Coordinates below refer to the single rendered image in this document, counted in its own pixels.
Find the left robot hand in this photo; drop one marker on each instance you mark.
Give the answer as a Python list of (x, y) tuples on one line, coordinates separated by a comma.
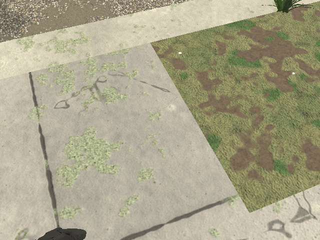
[(64, 234)]

